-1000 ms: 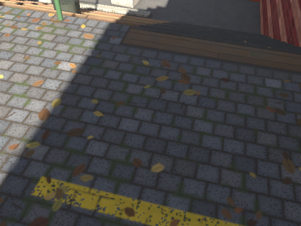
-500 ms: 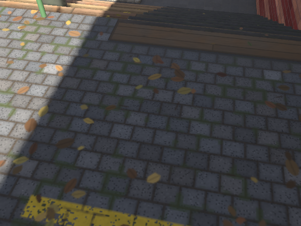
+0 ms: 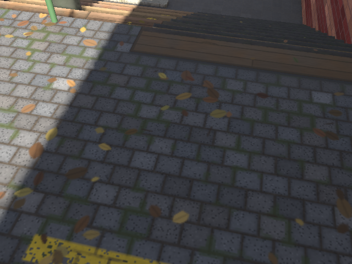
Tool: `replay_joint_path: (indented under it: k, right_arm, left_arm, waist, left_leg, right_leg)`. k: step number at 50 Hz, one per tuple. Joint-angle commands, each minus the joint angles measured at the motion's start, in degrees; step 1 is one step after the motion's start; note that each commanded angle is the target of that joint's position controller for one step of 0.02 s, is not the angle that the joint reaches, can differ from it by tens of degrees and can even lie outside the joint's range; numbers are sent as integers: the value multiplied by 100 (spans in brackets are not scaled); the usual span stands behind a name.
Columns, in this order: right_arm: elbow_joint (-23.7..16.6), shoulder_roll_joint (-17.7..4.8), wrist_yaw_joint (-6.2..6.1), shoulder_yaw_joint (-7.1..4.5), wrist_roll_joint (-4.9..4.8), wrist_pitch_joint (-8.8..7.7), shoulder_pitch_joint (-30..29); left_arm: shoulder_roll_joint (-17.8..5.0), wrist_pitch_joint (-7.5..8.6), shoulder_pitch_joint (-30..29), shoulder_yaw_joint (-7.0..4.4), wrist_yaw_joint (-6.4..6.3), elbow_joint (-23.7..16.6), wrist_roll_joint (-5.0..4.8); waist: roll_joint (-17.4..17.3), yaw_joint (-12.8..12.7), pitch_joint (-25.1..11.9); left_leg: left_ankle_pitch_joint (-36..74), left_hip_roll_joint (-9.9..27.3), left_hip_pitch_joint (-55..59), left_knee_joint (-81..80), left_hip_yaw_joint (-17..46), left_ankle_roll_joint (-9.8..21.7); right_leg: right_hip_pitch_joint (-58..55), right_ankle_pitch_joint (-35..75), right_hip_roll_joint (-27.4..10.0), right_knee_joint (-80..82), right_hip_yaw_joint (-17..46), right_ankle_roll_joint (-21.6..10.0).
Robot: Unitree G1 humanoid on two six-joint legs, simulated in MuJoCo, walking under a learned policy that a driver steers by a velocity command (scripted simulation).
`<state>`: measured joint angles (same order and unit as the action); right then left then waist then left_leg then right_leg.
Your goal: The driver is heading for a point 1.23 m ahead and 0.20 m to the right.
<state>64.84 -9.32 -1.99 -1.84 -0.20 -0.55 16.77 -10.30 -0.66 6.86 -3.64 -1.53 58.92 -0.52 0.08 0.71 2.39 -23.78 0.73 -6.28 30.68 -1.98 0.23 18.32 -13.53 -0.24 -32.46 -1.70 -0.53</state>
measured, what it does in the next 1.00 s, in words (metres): walks ahead: left foot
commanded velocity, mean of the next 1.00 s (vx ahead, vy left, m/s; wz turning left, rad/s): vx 0.32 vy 0.00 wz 0.00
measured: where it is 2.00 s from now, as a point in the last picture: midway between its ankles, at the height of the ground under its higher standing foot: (187, 168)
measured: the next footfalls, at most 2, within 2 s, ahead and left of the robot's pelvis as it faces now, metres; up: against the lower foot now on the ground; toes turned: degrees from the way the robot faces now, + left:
left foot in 0.98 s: +0.50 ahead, +0.08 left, +0.00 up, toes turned +2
right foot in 1.54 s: +0.80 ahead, -0.16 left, +0.00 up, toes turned -3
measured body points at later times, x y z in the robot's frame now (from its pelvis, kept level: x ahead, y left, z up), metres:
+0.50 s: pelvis +0.08 -0.05 -0.01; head +0.09 -0.07 +0.44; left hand +0.16 +0.21 -0.13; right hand +0.04 -0.30 -0.16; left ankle -0.05 +0.10 -0.66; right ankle +0.09 -0.13 -0.73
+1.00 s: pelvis +0.33 -0.02 -0.02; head +0.37 -0.02 +0.43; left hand +0.24 +0.24 -0.16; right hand +0.55 -0.24 -0.11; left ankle +0.46 +0.08 -0.73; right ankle +0.10 -0.13 -0.70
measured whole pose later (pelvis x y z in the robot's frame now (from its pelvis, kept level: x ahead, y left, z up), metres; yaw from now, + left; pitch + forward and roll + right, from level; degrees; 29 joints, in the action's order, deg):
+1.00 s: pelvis +0.33 -0.02 -0.02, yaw +0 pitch +2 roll +0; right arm 49.3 -12.0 2.6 -3.2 -1.2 -6.3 -3.1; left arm -12.9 3.8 25.5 -2.5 -0.5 63.0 -0.3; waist 0.2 -2.9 2.8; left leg -4.4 -0.5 -30.4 32.2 -4.3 5.7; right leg -2.9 -28.2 -1.3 -34.2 -2.0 -0.8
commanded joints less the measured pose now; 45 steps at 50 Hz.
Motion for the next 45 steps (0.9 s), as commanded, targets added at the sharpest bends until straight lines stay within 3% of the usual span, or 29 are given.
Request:
replay_joint_path:
  k: [1, 7, 8, 9, 11, 12, 14, 15, 17, 19, 20, 21, 22, 23, 24, 25, 26, 27, 30, 32, 36, 42, 45]
  right_arm:
    - [-40, -512, -15, -69, 6, -20, 516]
    - [-56, -474, -18, -60, 17, -27, 582]
    - [-3, -479, -25, -73, 5, -19, 717]
    - [-4, -628, -38, -130, -48, -5, 779]
    - [-138, -999, -67, -252, -133, -49, 856]
    - [-196, -1151, -81, -312, -158, -121, 823]
    - [-234, -1057, -80, -314, -90, -319, 880]
    - [-236, -989, -59, -305, -94, -386, 939]
    - [-277, -957, 1, -299, -151, -406, 911]
    - [-387, -1110, 60, -322, -178, -345, 548]
    - [-433, -1159, 84, -324, -127, -344, 502]
    - [-479, -1155, 98, -306, -109, -371, 317]
    - [-748, -815, 82, -216, -123, -438, 82]
    - [-909, -451, 74, -128, -151, -575, 88]
    - [-949, -683, 107, -209, -316, -648, -34]
    - [-1002, -778, 134, -224, -323, -669, -187]
    - [-949, -755, 106, -246, -267, -653, -184]
    - [-901, -743, 79, -290, -194, -606, -114]
    - [-888, -710, 105, -349, -141, -444, -115]
    - [-1079, -667, 111, -351, -96, -402, -573]
    - [-1470, -577, 183, -290, -83, -420, -1590]
    - [-1829, -557, 376, -170, -146, -499, -2608]
    - [-1960, -695, 489, -171, -171, -577, -2681]
  left_arm:
    - [-507, 21, -11, -72, -25, -170, -1]
    - [-513, -5, -48, -58, -44, -77, 3]
    - [-469, -14, 24, -50, -45, -14, 3]
    - [-470, -18, 20, -60, -48, 3, -23]
    - [-537, 63, -367, -80, -38, -166, -81]
    - [-501, 166, -648, -57, -8, -323, -134]
    - [-501, 379, -890, -46, 55, -499, -202]
    - [-508, 457, -929, -43, 94, -546, -207]
    - [-484, 552, -914, -35, 182, -560, -197]
    - [-376, 550, -222, -50, 249, -289, -171]
    - [-522, 519, 490, -156, 253, -4, -153]
    - [-761, 500, 1337, -284, 246, 227, -177]
    - [-1440, 534, 2162, -451, 217, 316, -133]
    - [-1472, 627, 2532, -348, 295, 405, -35]
    - [-1127, 720, 1916, -188, 300, 313, -12]
    - [-829, 763, 1315, -77, 330, 121, -24]
    - [-735, 779, 892, -13, 356, -4, -4]
    - [-686, 783, 748, 20, 373, -60, 24]
    - [-657, 733, 1156, 77, 295, 80, 75]
    - [-818, 699, 1424, 68, 195, 148, 69]
    - [-855, 640, 1616, 87, 80, 121, 83]
    - [-881, 606, 2148, 41, 79, 279, -13]
    - [-1032, 552, 2075, -36, 69, 272, -19]
  waist:
    - [-58, -20, -149]
    - [-74, -38, -37]
    - [-142, -18, -124]
    - [-329, 6, -8]
    - [-800, 184, 575]
    - [-968, 254, 936]
    - [-959, 299, 1235]
    - [-896, 301, 1187]
    - [-643, 258, 919]
    - [-563, -149, 546]
    - [-529, -427, 217]
    - [-349, -866, -133]
    - [1091, -1146, -442]
    - [1785, -1034, -1071]
    - [1158, -681, -536]
    - [741, -491, -110]
    - [298, -296, 35]
    - [227, -168, 60]
    - [382, -56, 30]
    - [291, -106, 111]
    - [318, -278, 288]
    - [356, -514, 634]
    - [472, -349, 499]
  left_leg:
    - [1561, 181, -891, -656, 164, 72]
    - [1332, 177, -936, -794, 173, 76]
    - [697, 169, -882, -900, 190, 140]
    - [-214, 259, -926, -1070, 377, 323]
    - [-1929, 1053, -883, -1729, 1455, 920]
    - [-2182, 1588, -850, -2028, 2117, 1207]
    - [-1090, 2034, -157, -2005, 2569, 1426]
    - [-371, 2055, 305, -1824, 2470, 1387]
    - [263, 1790, 493, -1563, 1907, 1170]
    - [511, 1314, -620, -1220, 1158, 924]
    - [1201, 1041, -1203, -797, 885, 828]
    - [2079, 764, -1659, 168, 488, 623]
    - [1904, 16, -2817, 2536, -287, 115]
    - [-839, -442, -3588, 4102, 482, 77]
    - [-614, -66, -4115, 4745, 900, 276]
    - [-15, 241, -4211, 4714, 769, 476]
    - [607, 510, -3970, 4383, 677, 555]
    - [981, 682, -3628, 3957, 631, 572]
    - [1484, 720, -3265, 3344, 408, 452]
    - [1807, 697, -3598, 2862, 329, 292]
    - [2675, 591, -3766, 1451, 250, 119]
    - [2813, 361, -3681, 263, 53, 260]
    - [2265, 220, -3340, -68, -42, 478]
  right_leg:
    - [-1025, 1815, -220, 214, 218, -275]
    - [-1023, 1596, -214, 298, 222, -222]
    - [-1015, 971, -98, 208, 90, -214]
    - [-793, -103, 120, -58, -146, -188]
    - [376, -1314, 307, -884, -470, -157]
    - [956, -1236, 73, -1337, -286, -248]
    - [2137, -1524, -311, -1919, 77, -387]
    - [2531, -1667, -446, -1903, 173, -432]
    - [2170, -1524, -452, -1194, 5, -460]
    - [190, -490, 0, -317, -575, -418]
    - [-1039, -133, 369, -288, -804, -403]
    - [-2012, -67, 294, -196, -559, -517]
    - [-2875, -739, -1119, 993, 1926, -1177]
    - [-3329, -952, -2232, 2202, 4553, -1867]
    - [-2897, -1369, -2333, 2172, 4327, -1756]
    - [-2332, -1138, -2106, 2122, 3447, -1501]
    - [-1852, -656, -1842, 2166, 2661, -1283]
    - [-1502, -82, -1582, 2223, 2054, -1094]
    - [-1307, 1277, -1184, 2361, 1116, -943]
    - [-1420, 1736, -1199, 2460, 941, -994]
    - [-1481, 1791, -1140, 2610, 663, -948]
    - [-2109, 1747, -1327, 2558, 433, -980]
    - [-2574, 2728, -1507, 2070, 348, -906]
